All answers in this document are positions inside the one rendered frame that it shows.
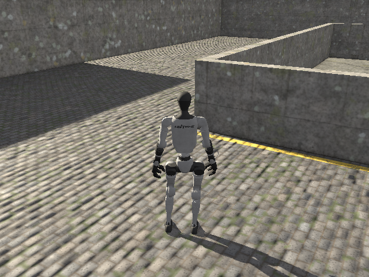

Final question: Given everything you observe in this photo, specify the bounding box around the left robot hand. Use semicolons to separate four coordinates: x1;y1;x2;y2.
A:
152;165;165;178

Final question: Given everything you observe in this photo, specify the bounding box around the right robot upper arm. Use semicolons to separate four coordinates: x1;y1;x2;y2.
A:
196;117;211;148

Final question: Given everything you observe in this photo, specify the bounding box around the robot left forearm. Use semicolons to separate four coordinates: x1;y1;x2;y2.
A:
153;140;164;166

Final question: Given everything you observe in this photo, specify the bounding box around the left robot upper arm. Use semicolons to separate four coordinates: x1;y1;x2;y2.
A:
158;117;172;148

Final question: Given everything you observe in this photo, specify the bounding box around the right robot thigh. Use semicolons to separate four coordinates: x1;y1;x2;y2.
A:
191;160;205;200

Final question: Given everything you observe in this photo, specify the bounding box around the robot right forearm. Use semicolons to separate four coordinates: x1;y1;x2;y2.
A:
205;139;216;164

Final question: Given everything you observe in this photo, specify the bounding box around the robot torso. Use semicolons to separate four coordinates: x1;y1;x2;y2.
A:
171;114;198;173

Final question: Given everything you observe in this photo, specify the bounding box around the right robot hand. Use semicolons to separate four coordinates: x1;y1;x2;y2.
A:
205;162;217;176

